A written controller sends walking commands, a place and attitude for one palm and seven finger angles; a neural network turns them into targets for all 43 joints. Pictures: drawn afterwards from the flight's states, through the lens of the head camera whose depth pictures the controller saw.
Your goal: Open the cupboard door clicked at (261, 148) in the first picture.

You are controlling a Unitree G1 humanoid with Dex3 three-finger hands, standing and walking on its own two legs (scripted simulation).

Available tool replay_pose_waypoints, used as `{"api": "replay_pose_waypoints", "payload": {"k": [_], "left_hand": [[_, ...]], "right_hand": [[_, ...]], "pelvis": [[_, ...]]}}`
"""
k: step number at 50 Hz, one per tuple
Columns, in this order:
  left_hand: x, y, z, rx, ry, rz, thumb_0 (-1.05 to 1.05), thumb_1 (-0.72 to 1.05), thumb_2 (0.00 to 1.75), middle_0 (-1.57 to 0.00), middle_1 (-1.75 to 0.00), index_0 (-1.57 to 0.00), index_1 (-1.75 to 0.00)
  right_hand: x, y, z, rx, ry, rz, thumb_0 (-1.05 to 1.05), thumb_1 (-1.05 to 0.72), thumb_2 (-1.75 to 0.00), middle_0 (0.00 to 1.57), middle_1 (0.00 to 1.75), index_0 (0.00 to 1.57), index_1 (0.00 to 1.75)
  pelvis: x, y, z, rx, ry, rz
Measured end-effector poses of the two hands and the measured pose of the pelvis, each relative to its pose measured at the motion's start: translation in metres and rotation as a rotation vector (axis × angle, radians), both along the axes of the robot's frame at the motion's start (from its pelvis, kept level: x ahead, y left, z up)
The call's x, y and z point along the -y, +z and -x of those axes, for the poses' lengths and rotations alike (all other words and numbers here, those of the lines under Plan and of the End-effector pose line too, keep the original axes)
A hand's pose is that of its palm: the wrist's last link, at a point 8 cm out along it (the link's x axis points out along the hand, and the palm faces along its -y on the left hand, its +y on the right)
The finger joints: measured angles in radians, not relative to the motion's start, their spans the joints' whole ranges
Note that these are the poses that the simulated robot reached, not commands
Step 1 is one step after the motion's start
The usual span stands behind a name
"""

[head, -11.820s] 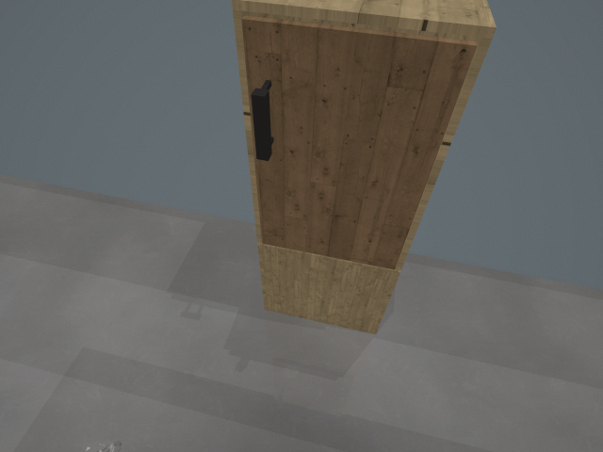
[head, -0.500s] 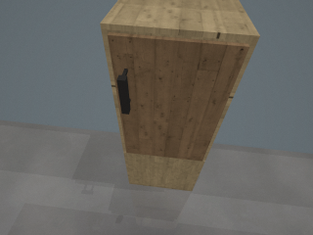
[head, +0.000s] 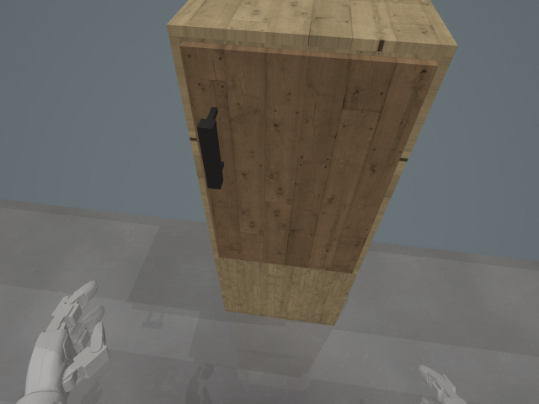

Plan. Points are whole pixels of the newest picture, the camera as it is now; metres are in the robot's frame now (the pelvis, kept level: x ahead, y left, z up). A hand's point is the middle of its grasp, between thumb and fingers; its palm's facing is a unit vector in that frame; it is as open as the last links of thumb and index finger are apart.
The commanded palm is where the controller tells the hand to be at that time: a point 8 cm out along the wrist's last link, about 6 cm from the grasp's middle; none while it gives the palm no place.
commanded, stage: raise the hand with hooked fingers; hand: left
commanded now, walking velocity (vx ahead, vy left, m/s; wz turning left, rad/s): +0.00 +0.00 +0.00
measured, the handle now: (214, 148) +0.52 +0.13 +0.10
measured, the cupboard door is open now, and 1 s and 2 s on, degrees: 0 0 0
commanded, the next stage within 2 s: move the hooked fingers beside the handle in 1.92 s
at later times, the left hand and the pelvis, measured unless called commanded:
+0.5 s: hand (112, 333) +0.21 +0.24 +0.01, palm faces -0.05 -1.00 -0.08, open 10.2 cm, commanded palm +0.18 +0.29 +0.02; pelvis +0.00 -0.01 -0.05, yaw +0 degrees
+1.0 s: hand (87, 283) +0.26 +0.27 +0.07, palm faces -0.04 -1.00 -0.07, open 13.1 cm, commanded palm +0.23 +0.32 +0.07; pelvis +0.01 +0.01 -0.02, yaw +0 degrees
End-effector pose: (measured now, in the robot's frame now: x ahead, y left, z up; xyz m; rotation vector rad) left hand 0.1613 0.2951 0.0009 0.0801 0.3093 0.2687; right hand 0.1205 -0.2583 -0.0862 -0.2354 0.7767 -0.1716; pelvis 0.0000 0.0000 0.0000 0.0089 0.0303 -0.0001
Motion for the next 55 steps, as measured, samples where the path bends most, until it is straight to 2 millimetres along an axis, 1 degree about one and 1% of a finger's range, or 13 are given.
{"api": "replay_pose_waypoints", "payload": {"k": [2, 3, 5, 7, 10, 13, 17, 23, 29, 35, 40, 45, 55], "left_hand": [[0.003, 0.007, -0.006, 0.137, -0.075, -0.015, 0.01, 0.82, 0.86, -0.2, -0.36, -0.2, -0.36], [0.005, 0.006, -0.006, 0.186, -0.12, -0.025, 0.0, 0.8, 0.85, -0.2, -0.37, -0.2, -0.37], [0.009, -0.002, -0.003, 0.244, -0.211, -0.037, 0.0, 0.76, 0.83, -0.21, -0.39, -0.21, -0.39], [0.011, -0.015, 0.001, 0.257, -0.286, -0.022, 0.0, 0.72, 0.82, -0.21, -0.42, -0.21, -0.42], [0.01, -0.031, 0.004, 0.249, -0.317, 0.036, 0.01, 0.65, 0.79, -0.22, -0.46, -0.22, -0.46], [0.008, -0.032, 0.001, 0.254, -0.298, 0.067, 0.01, 0.58, 0.76, -0.22, -0.51, -0.22, -0.5], [0.012, -0.014, -0.011, 0.257, -0.309, 0.047, 0.01, 0.49, 0.72, -0.23, -0.57, -0.23, -0.56], [0.01, 0.011, -0.028, 0.23, -0.333, 0.016, 0.01, 0.35, 0.66, -0.24, -0.65, -0.24, -0.65], [-0.004, 0.024, -0.037, 0.233, -0.312, 0.01, 0.01, 0.21, 0.6, -0.25, -0.74, -0.25, -0.74], [-0.008, 0.033, -0.043, 0.262, -0.322, 0.019, 0.0, 0.07, 0.54, -0.26, -0.83, -0.26, -0.83], [-0.013, 0.042, -0.053, 0.273, -0.328, 0.02, 0.0, -0.05, 0.49, -0.27, -0.91, -0.27, -0.91], [-0.021, 0.055, -0.064, 0.291, -0.321, 0.016, 0.0, -0.16, 0.44, -0.27, -0.98, -0.27, -0.98], [-0.034, 0.079, -0.087, 0.3, -0.311, 0.021, -0.01, -0.39, 0.34, -0.29, -1.13, -0.29, -1.13]], "right_hand": [[-0.005, -0.003, -0.015, 0.08, 0.027, -0.02, 0.01, -0.91, -0.9, 0.2, 0.3, 0.2, 0.3], [-0.006, -0.006, -0.023, 0.116, 0.043, -0.026, 0.01, -0.91, -0.9, 0.2, 0.3, 0.2, 0.3], [-0.008, -0.013, -0.037, 0.179, 0.079, -0.032, 0.01, -0.91, -0.9, 0.2, 0.3, 0.21, 0.3], [-0.008, -0.02, -0.05, 0.225, 0.11, -0.028, 0.01, -0.91, -0.9, 0.2, 0.3, 0.21, 0.3], [-0.007, -0.03, -0.064, 0.256, 0.132, -0.009, 0.01, -0.91, -0.9, 0.2, 0.31, 0.21, 0.3], [-0.006, -0.036, -0.072, 0.251, 0.136, 0.01, 0.01, -0.91, -0.9, 0.2, 0.3, 0.21, 0.3], [-0.008, -0.037, -0.073, 0.218, 0.122, 0.012, 0.01, -0.91, -0.9, 0.2, 0.3, 0.21, 0.3], [-0.013, -0.03, -0.062, 0.183, 0.083, -0.015, 0.01, -0.91, -0.9, 0.2, 0.3, 0.21, 0.3], [-0.013, -0.023, -0.049, 0.165, 0.069, -0.011, 0.01, -0.91, -0.9, 0.2, 0.31, 0.21, 0.3], [-0.012, -0.014, -0.041, 0.16, 0.067, 0.016, 0.01, -0.91, -0.9, 0.2, 0.31, 0.21, 0.3], [-0.016, -0.005, -0.041, 0.171, 0.066, 0.028, 0.01, -0.91, -0.9, 0.2, 0.3, 0.21, 0.3], [-0.025, 0.003, -0.044, 0.19, 0.069, 0.021, 0.01, -0.91, -0.9, 0.2, 0.3, 0.21, 0.3], [-0.042, 0.011, -0.05, 0.2, 0.082, -0.007, 0.01, -0.9, -0.9, 0.2, 0.31, 0.21, 0.3]], "pelvis": [[0.004, -0.013, 0.004, -0.05, -0.009, -0.003], [0.006, -0.02, 0.006, -0.076, -0.013, -0.004], [0.009, -0.036, 0.008, -0.121, -0.016, -0.005], [0.012, -0.052, 0.01, -0.153, -0.016, 0.0], [0.015, -0.068, 0.009, -0.171, -0.016, 0.014], [0.017, -0.074, 0.006, -0.17, -0.01, 0.031], [0.017, -0.069, 0.002, -0.168, 0.0, 0.047], [0.014, -0.056, -0.002, -0.171, 0.003, 0.048], [0.01, -0.047, -0.003, -0.164, -0.002, 0.046], [0.003, -0.041, -0.005, -0.142, -0.002, 0.05], [-0.002, -0.036, -0.006, -0.118, -0.001, 0.053], [-0.007, -0.03, -0.007, -0.095, 0.0, 0.055], [-0.014, -0.02, -0.011, -0.062, -0.002, 0.052]]}}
